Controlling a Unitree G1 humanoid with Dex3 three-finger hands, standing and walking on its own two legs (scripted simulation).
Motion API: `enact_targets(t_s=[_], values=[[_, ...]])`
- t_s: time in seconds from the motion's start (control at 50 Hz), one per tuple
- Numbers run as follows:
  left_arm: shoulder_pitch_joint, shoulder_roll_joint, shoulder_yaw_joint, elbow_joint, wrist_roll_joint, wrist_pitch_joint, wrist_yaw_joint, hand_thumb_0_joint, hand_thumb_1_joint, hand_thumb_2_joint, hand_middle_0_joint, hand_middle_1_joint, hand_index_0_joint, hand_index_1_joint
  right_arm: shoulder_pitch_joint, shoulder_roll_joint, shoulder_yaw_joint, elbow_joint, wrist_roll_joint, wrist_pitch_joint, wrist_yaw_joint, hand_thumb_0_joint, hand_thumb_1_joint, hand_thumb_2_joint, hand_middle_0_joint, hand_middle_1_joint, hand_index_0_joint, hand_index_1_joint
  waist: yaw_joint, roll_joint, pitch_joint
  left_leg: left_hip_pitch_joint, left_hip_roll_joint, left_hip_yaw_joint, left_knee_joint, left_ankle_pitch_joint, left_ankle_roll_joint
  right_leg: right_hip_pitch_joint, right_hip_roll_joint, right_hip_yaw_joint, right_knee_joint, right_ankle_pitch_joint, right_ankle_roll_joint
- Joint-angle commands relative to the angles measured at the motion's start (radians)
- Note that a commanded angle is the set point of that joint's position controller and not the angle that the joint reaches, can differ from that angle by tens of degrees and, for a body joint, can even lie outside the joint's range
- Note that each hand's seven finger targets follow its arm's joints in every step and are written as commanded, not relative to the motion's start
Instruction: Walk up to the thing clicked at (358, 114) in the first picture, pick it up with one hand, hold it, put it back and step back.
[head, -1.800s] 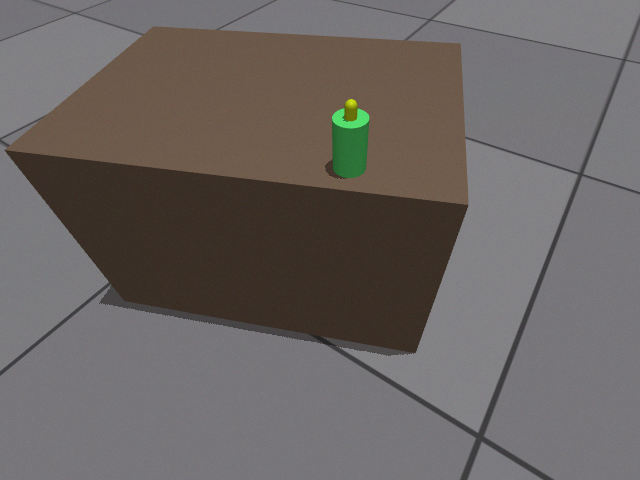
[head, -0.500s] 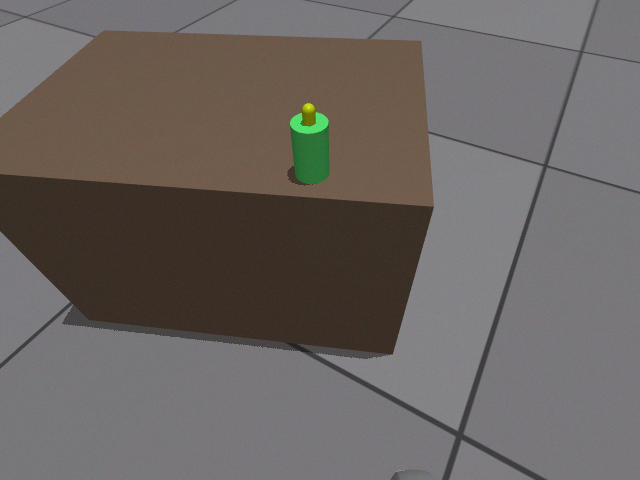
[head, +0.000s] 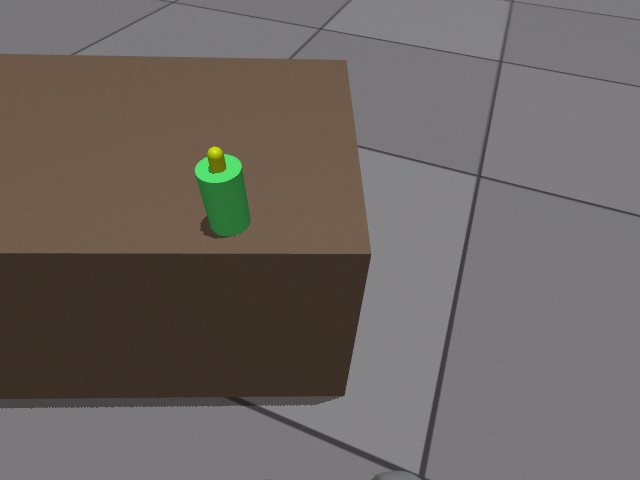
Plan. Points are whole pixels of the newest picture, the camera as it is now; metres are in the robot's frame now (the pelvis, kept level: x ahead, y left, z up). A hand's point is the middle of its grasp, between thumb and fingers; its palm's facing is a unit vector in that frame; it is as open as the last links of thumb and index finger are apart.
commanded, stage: walk up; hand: left
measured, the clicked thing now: (222, 188) +0.55 +0.19 +0.03
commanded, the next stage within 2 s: stand in 1.96 s
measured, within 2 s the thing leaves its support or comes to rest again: neither
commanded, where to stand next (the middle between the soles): +0.17 -0.01 m, yaw +0 degrees
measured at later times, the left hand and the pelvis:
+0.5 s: hand (213, 402) +0.25 +0.19 -0.12, palm faces -0.09 -0.91 -0.39, open 7.4 cm; pelvis +0.11 -0.06 +0.00, yaw -2 degrees
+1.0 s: hand (174, 455) +0.19 +0.23 -0.14, palm faces -0.03 -0.93 -0.38, open 7.4 cm; pelvis +0.11 -0.03 +0.01, yaw -1 degrees
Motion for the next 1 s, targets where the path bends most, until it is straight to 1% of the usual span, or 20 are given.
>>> enact_targets(t_s=[0.0, 0.06, 0.16, 0.22, 0.24, 0.26, 0.28, 0.36, 0.48, 0.54, 0.56, 0.58, 0.6, 0.64, 0.7, 0.74, 0.76, 0.78, 0.86, 0.98], values=[[0.013, 0.243, 0.077, -0.081, -0.006, -0.057, 0.010, 0.000, 0.900, 0.900, -0.200, -0.300, -0.200, -0.300, 0.011, -0.298, -0.076, -0.085, 0.014, -0.029, -0.027, 0.000, -0.900, -0.900, 0.200, 0.300, 0.200, 0.300, 0.006, 0.178, 0.079, 0.178, 0.324, -0.486, -0.456, -0.257, 0.196, -0.328, -0.104, 0.067, 0.106, 0.082, 0.031], [-0.022, 0.198, 0.067, -0.088, -0.013, -0.055, -0.009, 0.000, 0.900, 0.900, -0.200, -0.300, -0.200, -0.300, 0.041, -0.287, -0.072, -0.077, 0.008, -0.032, -0.022, 0.000, -0.900, -0.900, 0.200, 0.300, 0.200, 0.300, -0.011, 0.230, 0.065, 0.156, 0.264, -0.253, -0.413, 0.110, 0.177, -0.230, -0.106, -0.019, -0.025, 0.121, 0.053], [-0.100, 0.130, 0.047, -0.106, -0.023, -0.061, 0.004, 0.000, 0.900, 0.900, -0.200, -0.300, -0.200, -0.300, 0.035, -0.259, -0.050, -0.093, 0.008, 0.003, -0.027, 0.000, -0.900, -0.900, 0.200, 0.300, 0.200, 0.300, -0.015, 0.262, 0.001, 0.110, 0.197, -0.071, -0.209, 0.623, 0.143, 0.012, -0.070, -0.158, -0.298, 0.223, 0.031], [0.008, 0.173, 0.065, -0.044, -0.019, -0.073, 0.028, 0.000, 0.900, 0.900, -0.200, -0.300, -0.200, -0.300, 0.028, -0.205, -0.026, -0.099, 0.032, 0.034, -0.029, 0.000, -0.900, -0.900, 0.200, 0.300, 0.200, 0.300, 0.058, 0.082, -0.113, 0.018, 0.120, -0.026, 0.084, 0.376, 0.075, 0.295, -0.040, -0.152, -0.486, 0.414, 0.009], [0.037, 0.247, 0.087, -0.046, -0.013, -0.083, 0.038, 0.000, 0.900, 0.900, -0.200, -0.300, -0.200, -0.300, 0.080, -0.153, -0.004, -0.107, 0.038, 0.037, -0.032, 0.000, -0.900, -0.900, 0.200, 0.300, 0.200, 0.300, 0.069, -0.100, -0.175, -0.113, 0.063, 0.001, 0.269, 0.116, 0.032, 0.407, -0.179, 0.052, -0.505, 0.514, -0.044], [-0.001, 0.270, 0.079, -0.081, -0.017, -0.087, 0.048, 0.000, 0.900, 0.900, -0.200, -0.300, -0.200, -0.300, 0.125, -0.104, 0.018, -0.101, 0.036, 0.053, -0.036, 0.000, -0.900, -0.900, 0.200, 0.300, 0.200, 0.300, 0.031, -0.143, -0.189, -0.154, 0.006, -0.079, 0.352, -0.283, 0.007, 0.357, -0.409, 0.370, -0.598, 0.479, -0.119], [-0.061, 0.295, 0.077, -0.093, -0.026, -0.081, 0.051, 0.000, 0.900, 0.900, -0.200, -0.300, -0.200, -0.300, 0.095, -0.200, -0.020, -0.074, 0.035, 0.075, -0.051, 0.000, -0.900, -0.900, 0.200, 0.300, 0.200, 0.300, 0.041, -0.083, -0.176, -0.109, 0.030, -0.145, 0.423, -0.337, 0.008, 0.256, -0.436, 0.417, -0.601, 0.378, -0.219], [-0.169, 0.247, 0.055, -0.083, -0.022, -0.070, 0.068, 0.000, 0.900, 0.900, -0.200, -0.300, -0.200, -0.300, 0.088, -0.217, -0.017, 0.007, 0.037, 0.083, -0.052, 0.000, -0.900, -0.900, 0.200, 0.300, 0.200, 0.300, 0.000, -0.091, -0.068, -0.128, 0.053, -0.156, 0.340, -0.232, -0.006, 0.100, -0.305, 0.200, -0.570, 0.295, -0.158], [-0.227, 0.248, 0.052, -0.068, -0.021, -0.062, 0.074, 0.000, 0.900, 0.900, -0.200, -0.300, -0.200, -0.300, 0.034, -0.203, -0.023, 0.052, 0.019, 0.093, -0.040, 0.000, -0.900, -0.900, 0.200, 0.300, 0.200, 0.300, 0.000, -0.115, -0.089, -0.019, 0.026, -0.100, 0.173, -0.167, -0.013, 0.008, -0.319, 0.162, -0.537, 0.357, -0.169], [-0.270, 0.235, 0.045, -0.057, -0.029, -0.045, 0.074, 0.000, 0.900, 0.900, -0.200, -0.300, -0.200, -0.300, 0.027, -0.199, -0.032, 0.070, 0.012, 0.085, -0.033, 0.000, -0.900, -0.900, 0.200, 0.300, 0.200, 0.300, -0.027, -0.064, -0.105, 0.092, -0.004, -0.073, -0.010, -0.032, 0.003, -0.059, -0.297, 0.123, -0.457, 0.282, -0.126], [-0.263, 0.216, 0.037, -0.052, -0.031, -0.040, 0.074, 0.000, 0.900, 0.900, -0.200, -0.300, -0.200, -0.300, 0.010, -0.212, -0.039, 0.065, 0.002, 0.081, -0.033, 0.000, -0.900, -0.900, 0.200, 0.300, 0.200, 0.300, -0.027, -0.032, -0.094, 0.105, 0.004, -0.106, -0.059, -0.017, 0.016, -0.096, -0.284, 0.119, -0.433, 0.250, -0.097], [-0.258, 0.191, 0.027, -0.055, -0.033, -0.037, 0.074, 0.000, 0.900, 0.900, -0.200, -0.300, -0.200, -0.300, -0.012, -0.250, -0.045, 0.049, -0.009, 0.075, -0.033, 0.000, -0.900, -0.900, 0.200, 0.300, 0.200, 0.300, -0.022, 0.072, -0.085, 0.078, 0.101, -0.263, -0.178, -0.013, 0.043, -0.118, -0.234, 0.077, -0.348, 0.229, -0.054], [-0.258, 0.162, 0.022, -0.039, -0.045, -0.035, 0.076, 0.000, 0.900, 0.900, -0.200, -0.300, -0.200, -0.300, -0.124, -0.290, -0.047, 0.029, 0.009, 0.073, -0.028, 0.000, -0.900, -0.900, 0.200, 0.300, 0.200, 0.300, 0.021, 0.221, -0.048, -0.030, 0.216, -0.439, -0.271, -0.023, 0.123, -0.088, -0.094, -0.052, -0.244, 0.034, 0.003], [-0.239, 0.184, 0.034, 0.005, -0.036, -0.031, 0.078, 0.000, 0.900, 0.900, -0.200, -0.300, -0.200, -0.300, -0.193, -0.282, -0.041, 0.015, 0.008, 0.068, -0.024, 0.000, -0.900, -0.900, 0.200, 0.300, 0.200, 0.300, 0.036, 0.219, -0.039, -0.097, 0.271, -0.442, -0.256, 0.114, 0.204, 0.023, -0.044, -0.100, -0.118, -0.038, 0.018], [-0.189, 0.158, 0.029, 0.045, -0.039, -0.048, 0.074, 0.000, 0.900, 0.900, -0.200, -0.300, -0.200, -0.300, -0.228, -0.241, -0.024, 0.025, 0.021, 0.073, -0.031, 0.000, -0.900, -0.900, 0.200, 0.300, 0.200, 0.300, 0.058, 0.231, -0.084, -0.042, 0.169, -0.270, -0.118, 0.303, 0.108, 0.115, -0.070, -0.101, -0.329, 0.206, 0.006], [-0.207, 0.212, 0.031, 0.049, -0.022, -0.063, 0.077, 0.000, 0.900, 0.900, -0.200, -0.300, -0.200, -0.300, -0.209, -0.198, -0.009, 0.028, 0.030, 0.083, -0.030, 0.000, -0.900, -0.900, 0.200, 0.300, 0.200, 0.300, 0.030, 0.153, -0.120, -0.053, 0.077, -0.204, -0.017, 0.216, 0.030, 0.178, -0.191, 0.101, -0.447, 0.383, -0.043], [-0.238, 0.250, 0.033, 0.053, -0.023, -0.063, 0.074, 0.000, 0.900, 0.900, -0.200, -0.300, -0.200, -0.300, -0.179, -0.192, -0.012, 0.044, 0.032, 0.092, -0.034, 0.000, -0.900, -0.900, 0.200, 0.300, 0.200, 0.300, 0.000, 0.077, -0.122, 0.013, 0.026, -0.173, 0.026, 0.050, 0.009, 0.084, -0.275, 0.202, -0.497, 0.318, -0.111], [-0.278, 0.253, 0.028, 0.045, -0.022, -0.063, 0.073, 0.000, 0.900, 0.900, -0.200, -0.300, -0.200, -0.300, -0.162, -0.191, -0.015, 0.061, 0.027, 0.098, -0.035, 0.000, -0.900, -0.900, 0.200, 0.300, 0.200, 0.300, -0.022, 0.046, -0.098, 0.060, 0.020, -0.159, 0.016, -0.049, 0.004, 0.007, -0.308, 0.240, -0.539, 0.246, -0.127], [-0.294, 0.190, -0.002, 0.081, -0.022, -0.059, 0.068, 0.000, 0.900, 0.900, -0.200, -0.300, -0.200, -0.300, -0.221, -0.208, -0.013, 0.090, 0.029, 0.088, -0.020, 0.000, -0.900, -0.900, 0.200, 0.300, 0.200, 0.300, -0.001, 0.066, -0.086, 0.103, 0.091, -0.246, -0.167, 0.030, 0.053, 0.012, -0.169, 0.042, -0.514, 0.177, -0.012], [-0.289, 0.174, -0.014, 0.128, -0.032, -0.061, 0.062, 0.000, 0.900, 0.900, -0.200, -0.300, -0.200, -0.300, -0.280, -0.205, 0.006, 0.132, 0.027, 0.083, -0.015, 0.000, -0.900, -0.900, 0.200, 0.300, 0.200, 0.300, 0.016, 0.091, -0.083, 0.106, 0.104, -0.250, -0.295, 0.042, 0.035, 0.114, -0.163, 0.012, -0.567, 0.213, 0.010]])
